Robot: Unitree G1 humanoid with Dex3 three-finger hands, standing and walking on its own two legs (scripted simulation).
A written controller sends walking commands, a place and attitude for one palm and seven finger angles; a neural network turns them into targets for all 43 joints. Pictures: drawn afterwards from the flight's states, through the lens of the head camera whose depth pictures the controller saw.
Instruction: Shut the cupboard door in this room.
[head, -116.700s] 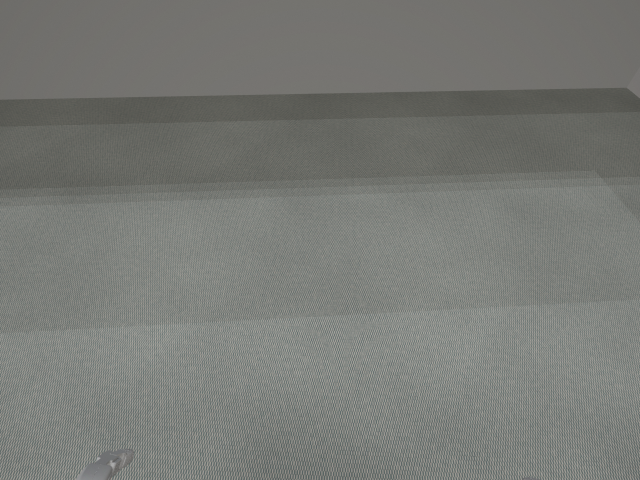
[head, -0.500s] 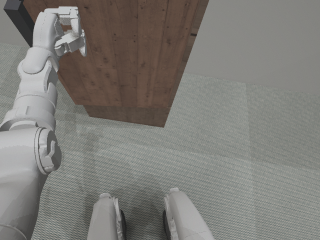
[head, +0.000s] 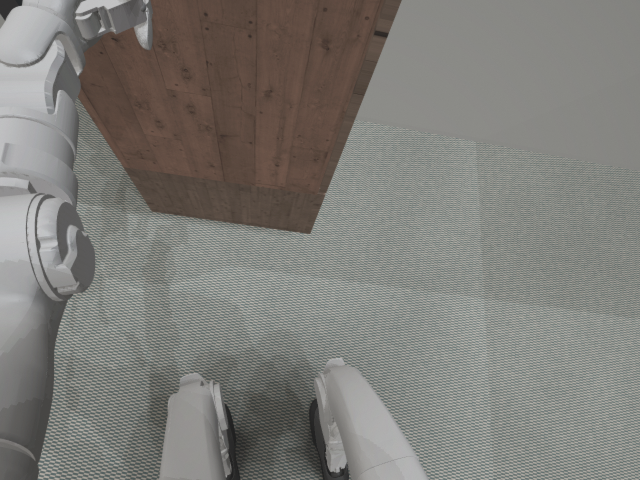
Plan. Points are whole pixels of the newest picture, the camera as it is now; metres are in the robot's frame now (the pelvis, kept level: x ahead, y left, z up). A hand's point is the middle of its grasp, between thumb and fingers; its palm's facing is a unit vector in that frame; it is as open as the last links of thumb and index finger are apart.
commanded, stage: pull the fist back off the door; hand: left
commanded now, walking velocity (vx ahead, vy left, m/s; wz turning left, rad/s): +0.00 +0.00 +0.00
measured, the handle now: out of the picture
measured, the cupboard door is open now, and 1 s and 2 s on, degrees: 1 0 0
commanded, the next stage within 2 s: draw the hand back to the body in 0.96 s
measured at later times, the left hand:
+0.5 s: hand (175, 7) +0.60 +0.07 +0.11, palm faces +0.11 -0.99 -0.05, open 3.1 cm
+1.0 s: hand (174, 71) +0.52 +0.07 +0.11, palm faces +0.09 -1.00 -0.03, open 3.1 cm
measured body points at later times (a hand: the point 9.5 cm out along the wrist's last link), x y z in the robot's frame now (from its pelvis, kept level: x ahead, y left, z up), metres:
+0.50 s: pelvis -0.01 +0.00 +0.01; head +0.17 +0.01 +0.42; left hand +0.59 +0.12 +0.11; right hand -0.07 -0.23 -0.10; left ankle +0.06 +0.13 -0.59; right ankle +0.02 -0.12 -0.59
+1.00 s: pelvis +0.04 -0.01 +0.05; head +0.17 -0.01 +0.48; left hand +0.51 +0.13 +0.11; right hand +0.09 -0.28 -0.07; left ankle +0.06 +0.13 -0.59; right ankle +0.02 -0.12 -0.59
